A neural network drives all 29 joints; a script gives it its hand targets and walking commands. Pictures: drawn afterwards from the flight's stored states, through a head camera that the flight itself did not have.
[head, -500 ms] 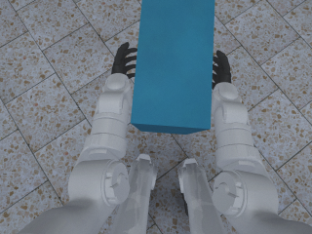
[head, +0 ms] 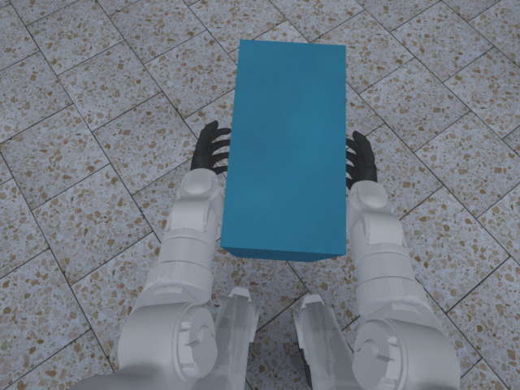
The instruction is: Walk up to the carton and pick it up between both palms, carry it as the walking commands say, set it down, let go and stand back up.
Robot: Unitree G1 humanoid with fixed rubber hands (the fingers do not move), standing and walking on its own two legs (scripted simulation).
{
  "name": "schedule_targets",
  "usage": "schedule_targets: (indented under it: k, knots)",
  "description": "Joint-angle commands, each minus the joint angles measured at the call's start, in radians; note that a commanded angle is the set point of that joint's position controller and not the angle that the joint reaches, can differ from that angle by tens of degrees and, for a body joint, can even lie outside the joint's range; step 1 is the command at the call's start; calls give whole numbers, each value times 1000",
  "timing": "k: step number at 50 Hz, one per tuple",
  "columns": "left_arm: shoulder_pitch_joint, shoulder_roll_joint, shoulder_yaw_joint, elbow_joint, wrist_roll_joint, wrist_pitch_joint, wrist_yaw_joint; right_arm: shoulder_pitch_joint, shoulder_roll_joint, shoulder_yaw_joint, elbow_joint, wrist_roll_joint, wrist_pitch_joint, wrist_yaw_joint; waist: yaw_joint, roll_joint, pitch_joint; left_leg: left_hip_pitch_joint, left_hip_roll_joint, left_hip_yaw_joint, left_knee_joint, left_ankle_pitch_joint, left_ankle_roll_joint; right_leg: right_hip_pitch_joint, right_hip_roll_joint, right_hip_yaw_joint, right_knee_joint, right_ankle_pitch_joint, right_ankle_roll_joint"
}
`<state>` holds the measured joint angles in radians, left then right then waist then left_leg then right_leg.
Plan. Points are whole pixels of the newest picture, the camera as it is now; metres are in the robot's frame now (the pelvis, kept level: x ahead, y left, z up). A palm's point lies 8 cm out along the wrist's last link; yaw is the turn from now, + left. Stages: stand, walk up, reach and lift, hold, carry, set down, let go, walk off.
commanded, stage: reach and lift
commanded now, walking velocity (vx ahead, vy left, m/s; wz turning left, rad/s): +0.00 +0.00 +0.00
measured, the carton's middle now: (281, 170) +0.46 +0.01 -0.11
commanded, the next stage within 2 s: none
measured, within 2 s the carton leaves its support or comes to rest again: neither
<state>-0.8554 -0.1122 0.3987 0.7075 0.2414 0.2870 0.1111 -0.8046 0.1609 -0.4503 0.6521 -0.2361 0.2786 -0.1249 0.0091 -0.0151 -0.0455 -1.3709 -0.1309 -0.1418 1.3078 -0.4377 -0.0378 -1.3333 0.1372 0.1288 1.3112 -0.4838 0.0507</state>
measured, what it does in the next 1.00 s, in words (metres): rises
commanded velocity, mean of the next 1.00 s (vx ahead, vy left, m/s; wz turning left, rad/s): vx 0.00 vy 0.00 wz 0.00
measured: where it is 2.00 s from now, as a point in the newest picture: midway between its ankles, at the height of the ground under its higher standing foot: (271, 359)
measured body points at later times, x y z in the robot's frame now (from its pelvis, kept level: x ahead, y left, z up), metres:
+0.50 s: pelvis +0.02 +0.00 +0.06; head +0.18 +0.01 +0.49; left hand +0.42 +0.13 +0.01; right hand +0.41 -0.12 +0.01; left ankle +0.08 +0.12 -0.60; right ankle +0.06 -0.13 -0.60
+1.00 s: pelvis +0.03 +0.00 +0.12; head +0.13 +0.01 +0.56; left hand +0.39 +0.13 +0.08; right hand +0.39 -0.12 +0.08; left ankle +0.08 +0.12 -0.60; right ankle +0.06 -0.13 -0.60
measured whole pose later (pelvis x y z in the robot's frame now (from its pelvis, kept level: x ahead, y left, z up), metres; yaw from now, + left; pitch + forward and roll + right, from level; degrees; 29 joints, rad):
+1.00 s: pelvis +0.03 +0.00 +0.12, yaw +0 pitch +12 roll +0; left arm -0.51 -0.19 0.35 0.60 0.27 0.30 0.08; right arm -0.49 0.23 -0.36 0.57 -0.27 0.31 -0.10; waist 0.00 -0.01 0.01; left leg -0.63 -0.09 -0.16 0.68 -0.25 -0.01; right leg -0.61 0.09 0.18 0.69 -0.28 0.03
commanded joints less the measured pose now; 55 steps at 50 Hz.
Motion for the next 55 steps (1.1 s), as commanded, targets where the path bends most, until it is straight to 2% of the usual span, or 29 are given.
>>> schedule_targets:
  k: [1, 31, 43, 55]
  knots:
    - [-571, -1095, -525, 31, -103, -41, -222, -676, 1036, 565, 12, 101, -44, 219, 2, 27, -899, 609, -40, 112, -158, 321, 4, 402, 50, -111, -167, 276, -10]
    - [-274, -1118, -589, -23, -70, -64, -243, -374, 1069, 635, -27, 75, -68, 232, -4, 22, -677, 915, -6, 64, -477, 421, 15, 732, 5, -55, -493, 388, -24]
    - [-212, -1125, -598, -48, -70, -36, -260, -307, 1075, 644, -39, 67, -38, 246, -2, 20, -586, 1041, 12, 62, -629, 435, 18, 881, -16, -39, -646, 418, -30]
    - [-157, -1144, -654, -106, -109, 31, -271, -241, 1092, 685, -86, 96, 31, 264, -7, 16, -527, 1173, 28, 61, -750, 454, 14, 1024, -30, -29, -761, 455, -31]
